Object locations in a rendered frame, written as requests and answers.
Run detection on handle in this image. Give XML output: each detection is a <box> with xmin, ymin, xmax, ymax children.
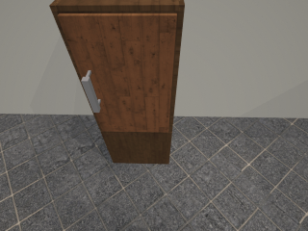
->
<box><xmin>81</xmin><ymin>70</ymin><xmax>101</xmax><ymax>113</ymax></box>

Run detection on cupboard door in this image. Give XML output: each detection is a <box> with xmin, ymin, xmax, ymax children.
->
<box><xmin>57</xmin><ymin>13</ymin><xmax>177</xmax><ymax>133</ymax></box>

